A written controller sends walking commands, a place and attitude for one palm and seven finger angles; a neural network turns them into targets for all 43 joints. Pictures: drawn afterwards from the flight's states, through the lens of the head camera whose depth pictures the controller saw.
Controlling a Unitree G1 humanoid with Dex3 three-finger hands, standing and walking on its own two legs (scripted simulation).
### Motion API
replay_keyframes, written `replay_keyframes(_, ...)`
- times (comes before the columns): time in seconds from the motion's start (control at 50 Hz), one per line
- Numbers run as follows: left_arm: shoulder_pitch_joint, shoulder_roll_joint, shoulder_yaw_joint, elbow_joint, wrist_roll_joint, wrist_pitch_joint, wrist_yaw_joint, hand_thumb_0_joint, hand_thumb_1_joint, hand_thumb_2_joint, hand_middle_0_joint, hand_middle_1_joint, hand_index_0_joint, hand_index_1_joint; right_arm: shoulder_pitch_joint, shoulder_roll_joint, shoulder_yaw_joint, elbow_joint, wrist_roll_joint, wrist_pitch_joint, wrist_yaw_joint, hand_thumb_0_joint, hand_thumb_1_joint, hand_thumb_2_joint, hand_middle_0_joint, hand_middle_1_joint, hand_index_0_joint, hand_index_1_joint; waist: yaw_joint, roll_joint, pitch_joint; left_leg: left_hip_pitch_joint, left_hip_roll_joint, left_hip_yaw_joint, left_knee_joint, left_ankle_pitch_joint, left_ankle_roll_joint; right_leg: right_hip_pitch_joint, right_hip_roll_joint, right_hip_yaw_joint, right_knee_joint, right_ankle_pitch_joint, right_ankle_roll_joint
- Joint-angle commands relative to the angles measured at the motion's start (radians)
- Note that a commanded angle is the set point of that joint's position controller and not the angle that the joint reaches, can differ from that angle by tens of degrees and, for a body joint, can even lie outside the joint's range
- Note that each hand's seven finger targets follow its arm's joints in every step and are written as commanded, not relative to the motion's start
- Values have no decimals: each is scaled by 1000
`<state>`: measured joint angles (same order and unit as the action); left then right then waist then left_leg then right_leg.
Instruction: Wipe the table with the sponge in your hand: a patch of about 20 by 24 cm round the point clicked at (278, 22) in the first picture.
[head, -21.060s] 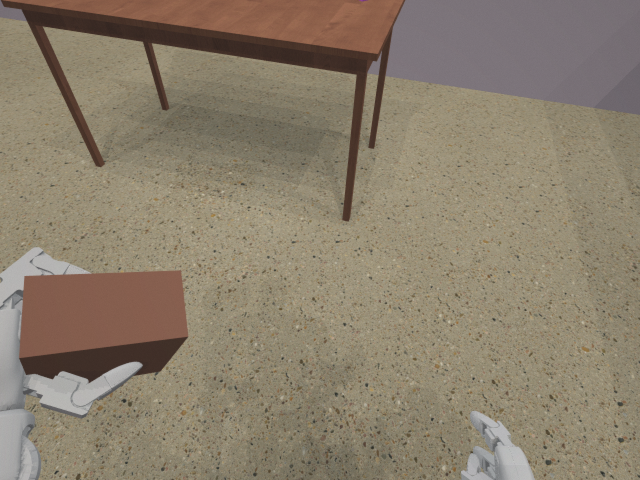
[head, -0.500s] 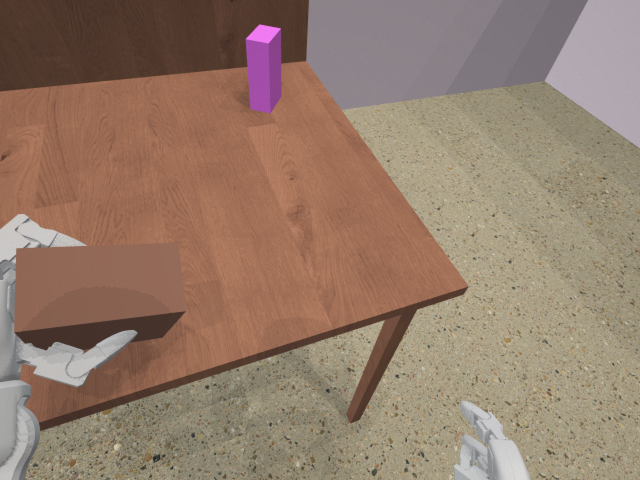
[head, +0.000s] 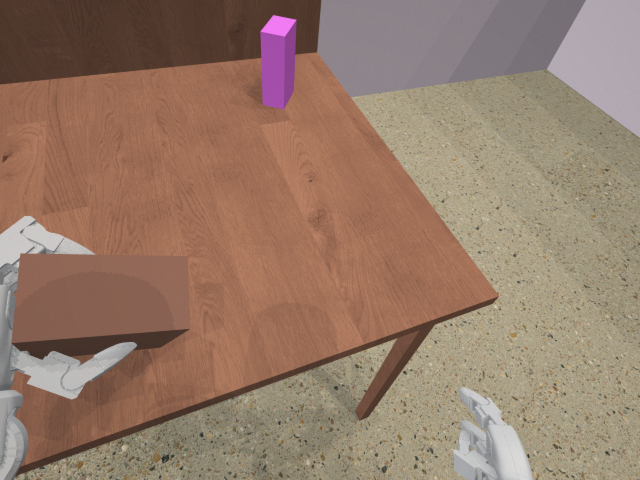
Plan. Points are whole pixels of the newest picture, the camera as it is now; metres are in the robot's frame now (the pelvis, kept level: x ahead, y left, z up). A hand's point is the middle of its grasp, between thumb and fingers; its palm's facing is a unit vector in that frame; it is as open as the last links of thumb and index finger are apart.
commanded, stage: come to a stop and stand still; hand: left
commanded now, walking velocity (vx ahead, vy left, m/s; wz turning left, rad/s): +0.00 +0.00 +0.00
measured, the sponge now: (128, 309) +0.24 +0.21 +0.13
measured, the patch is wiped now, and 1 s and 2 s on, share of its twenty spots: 0.00 0.00 0.00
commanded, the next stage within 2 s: look again from close up in 0.18 s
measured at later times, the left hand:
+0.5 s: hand (87, 324) +0.21 +0.23 +0.16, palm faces +0.39 -0.85 -0.35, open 10.3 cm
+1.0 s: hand (35, 246) +0.24 +0.26 +0.21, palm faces +0.51 -0.73 -0.45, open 10.3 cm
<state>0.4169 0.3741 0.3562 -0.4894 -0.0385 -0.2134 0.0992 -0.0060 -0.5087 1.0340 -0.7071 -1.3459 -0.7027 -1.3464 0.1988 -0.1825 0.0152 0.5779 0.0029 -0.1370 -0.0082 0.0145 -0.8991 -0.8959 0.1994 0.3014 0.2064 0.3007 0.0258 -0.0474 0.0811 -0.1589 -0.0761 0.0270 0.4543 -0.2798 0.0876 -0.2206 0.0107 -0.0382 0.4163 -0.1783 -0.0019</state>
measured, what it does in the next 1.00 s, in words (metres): stands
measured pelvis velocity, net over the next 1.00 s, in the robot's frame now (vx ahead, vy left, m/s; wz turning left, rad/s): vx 0.00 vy -0.04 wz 0.01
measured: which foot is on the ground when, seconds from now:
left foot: down 0.00-1.00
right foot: down 0.00-1.00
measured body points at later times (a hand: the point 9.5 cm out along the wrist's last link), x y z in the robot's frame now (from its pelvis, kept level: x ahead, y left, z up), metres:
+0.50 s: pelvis -0.01 -0.02 +0.00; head +0.02 +0.00 +0.45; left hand +0.18 +0.27 +0.17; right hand +0.18 -0.24 -0.07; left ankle -0.02 +0.05 -0.74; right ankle +0.03 -0.12 -0.74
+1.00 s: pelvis +0.00 -0.04 -0.01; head +0.03 -0.02 +0.44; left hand +0.21 +0.30 +0.23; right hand +0.17 -0.25 -0.09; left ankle -0.02 +0.05 -0.74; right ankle +0.03 -0.12 -0.74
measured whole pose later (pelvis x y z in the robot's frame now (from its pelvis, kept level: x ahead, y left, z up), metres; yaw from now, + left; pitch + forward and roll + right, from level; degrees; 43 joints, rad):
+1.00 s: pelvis +0.00 -0.04 -0.01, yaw +1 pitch +2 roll +0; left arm 0.20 0.56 0.52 -0.31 -0.06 -0.27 0.10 -0.01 -0.51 1.04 -0.71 -1.34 -0.70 -1.34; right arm 0.25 -0.22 0.07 0.57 0.00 -0.15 0.01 0.01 -0.90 -0.90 0.20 0.30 0.21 0.30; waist 0.03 -0.04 0.03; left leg -0.25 -0.06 0.01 0.52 -0.30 0.05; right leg -0.33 0.04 -0.03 0.51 -0.22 -0.05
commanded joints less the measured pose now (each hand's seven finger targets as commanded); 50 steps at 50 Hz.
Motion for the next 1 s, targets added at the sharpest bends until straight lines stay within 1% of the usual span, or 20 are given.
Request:
replay_keyframes(0.0,-60,166,107,-264,-9,-76,18,0,100,1300,-1200,-1600,-1200,-1600,-59,-149,-63,-159,5,-45,-9,0,-900,-900,200,300,200,300,-6,152,-209,-30,182,-141,-86,514,-151,172,-45,32,44,190,-25)
replay_keyframes(0.12,-32,169,122,-252,-9,-68,22,0,100,1300,-1200,-1600,-1200,-1600,-80,-142,-59,-155,10,-38,-10,0,-900,-900,200,300,200,300,-4,153,-200,14,189,-133,-88,572,-171,124,-35,17,48,120,-26)
replay_keyframes(0.14,-21,139,93,-227,-15,-67,18,0,100,1300,-1200,-1600,-1200,-1600,-62,-145,-56,-153,2,-29,-11,0,-900,-900,200,300,200,300,-9,149,-193,-11,185,-139,-92,545,-166,139,-36,16,39,112,-26)
replay_keyframes(0.2,-33,150,104,-219,-16,-64,19,0,100,1300,-1200,-1600,-1200,-1600,-60,-149,-63,-163,10,-29,-14,0,-900,-900,200,300,200,300,-8,100,-193,-78,170,-131,-73,420,-154,211,-63,43,14,241,-38)
replay_keyframes(0.24,-18,126,85,-193,-20,-60,22,0,100,1300,-1200,-1600,-1200,-1600,-67,-147,-53,-153,7,-25,-19,0,-900,-900,200,300,200,300,-8,102,-186,-87,154,-124,-96,342,-149,196,-59,48,10,215,-34)
replay_keyframes(0.32,-63,155,104,-228,-14,-58,32,0,100,1300,-1200,-1600,-1200,-1600,-93,-143,-52,-152,15,-35,-28,0,-900,-900,200,300,200,300,-6,129,-183,-83,153,-121,-116,234,-126,183,-65,84,-3,190,-31)
replay_keyframes(0.34,-57,123,72,-201,-19,-58,28,0,100,1300,-1200,-1600,-1200,-1600,-80,-144,-46,-152,7,-30,-29,0,-900,-900,200,300,200,300,-6,120,-169,-104,152,-126,-130,204,-117,184,-62,72,-12,160,-26)
replay_keyframes(0.46,-78,138,78,-194,-14,-51,33,0,100,1300,-1200,-1600,-1200,-1600,-85,-146,-52,-156,9,-38,-34,0,-900,-900,200,300,200,300,-5,94,-151,-117,144,-128,-132,98,-78,174,-76,115,-64,103,-28)
replay_keyframes(0.62,-47,162,103,-208,-14,-47,43,0,100,1300,-1200,-1600,-1200,-1600,-99,-150,-52,-147,15,-44,-34,0,-900,-900,200,300,200,300,-7,120,-181,-85,141,-123,-113,145,-72,175,-83,128,-73,139,-33)
replay_keyframes(0.64,-32,130,74,-187,-19,-48,39,0,100,1300,-1200,-1600,-1200,-1600,-85,-148,-46,-151,7,-39,-34,0,-900,-900,200,300,200,300,-5,96,-173,-102,141,-124,-121,129,-67,182,-83,113,-78,116,-29)
replay_keyframes(0.72,-22,166,109,-202,-17,-44,45,0,100,1300,-1200,-1600,-1200,-1600,-95,-152,-54,-147,15,-42,-34,0,-900,-900,200,300,200,300,-8,102,-180,-86,135,-120,-97,141,-68,167,-98,140,-86,135,-35)
replay_keyframes(0.74,-13,129,76,-184,-22,-45,41,0,100,1300,-1200,-1600,-1200,-1600,-80,-152,-49,-149,9,-37,-32,0,-900,-900,200,300,200,300,-9,85,-176,-95,136,-124,-103,136,-64,171,-96,124,-89,110,-34)
replay_keyframes(0.8,-30,150,89,-209,-20,-43,38,0,100,1300,-1200,-1600,-1200,-1600,-79,-155,-59,-153,15,-39,-32,0,-900,-900,200,300,200,300,-9,75,-180,-88,143,-127,-97,164,-66,179,-98,133,-79,158,-35)
replay_keyframes(0.82,-955,943,307,-537,-8,-179,39,0,100,1300,-1200,-1600,-1200,-1600,123,-225,153,-292,96,8,-107,0,-900,-900,200,300,200,300,-97,381,-166,-329,146,-181,-96,100,-39,275,22,55,103,-49,44)
replay_keyframes(0.84,-628,483,401,-84,48,-138,25,0,100,1300,-1200,-1600,-1200,-1600,40,-98,-13,-182,58,-54,-90,0,-900,-900,200,300,200,300,-11,207,-210,-230,246,-222,-81,-15,-20,70,-54,55,146,-177,11)
replay_keyframes(0.86,-455,379,267,74,12,-106,24,0,100,1300,-1200,-1600,-1200,-1600,-1,-154,3,-139,19,-51,-49,0,-900,-900,200,300,200,300,-9,146,-150,-131,161,-153,-102,83,-62,-10,-38,30,70,-198,-18)
replay_keyframes(0.88,-363,399,286,64,-2,-105,14,0,100,1300,-1200,-1600,-1200,-1600,0,-197,-35,-147,-1,-55,-31,0,-900,-900,200,300,200,300,4,134,-161,-101,146,-115,-64,74,-74,-47,-38,68,35,-129,-36)
replay_keyframes(0.92,-194,304,180,55,-32,-110,-14,0,100,1300,-1200,-1600,-1200,-1600,-39,-205,-19,-142,-7,-69,7,0,-900,-900,200,300,200,300,12,158,-180,-117,129,-109,-69,35,-64,-54,-44,113,45,-86,-51)
replay_keyframes(0.94,-124,246,136,-7,-37,-123,-22,0,100,1300,-1200,-1600,-1200,-1600,36,-198,-30,-159,1,-76,20,0,-900,-900,200,300,200,300,14,105,-163,-162,132,-113,-64,82,-62,-13,-57,90,44,-15,-50)
replay_keyframes(0.98,-26,220,107,-53,-51,-133,-16,0,100,1300,-1200,-1600,-1200,-1600,31,-202,-34,-158,14,-94,42,0,-900,-900,200,300,200,300,25,35,-188,-138,125,-102,-35,189,-58,17,-75,112,39,100,-50)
